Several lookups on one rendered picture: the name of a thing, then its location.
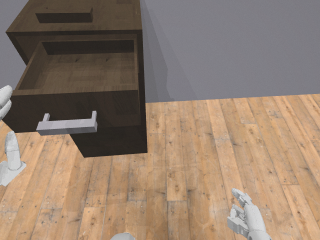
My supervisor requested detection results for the robot left hand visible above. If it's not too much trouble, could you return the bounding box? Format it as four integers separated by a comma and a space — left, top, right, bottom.
0, 85, 26, 186

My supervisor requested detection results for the drawer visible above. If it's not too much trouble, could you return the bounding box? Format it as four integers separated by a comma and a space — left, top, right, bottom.
2, 38, 141, 133

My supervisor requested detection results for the cabinet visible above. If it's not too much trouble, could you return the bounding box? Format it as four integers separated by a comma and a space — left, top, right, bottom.
6, 0, 148, 158

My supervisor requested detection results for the handle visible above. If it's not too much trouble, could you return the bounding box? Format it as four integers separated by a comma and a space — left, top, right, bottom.
35, 8, 94, 24
36, 111, 98, 136

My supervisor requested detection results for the robot right forearm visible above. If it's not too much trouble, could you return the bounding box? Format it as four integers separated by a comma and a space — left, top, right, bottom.
247, 230, 272, 240

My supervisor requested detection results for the robot right hand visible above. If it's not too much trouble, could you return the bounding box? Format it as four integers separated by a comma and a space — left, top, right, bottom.
227, 188, 267, 239

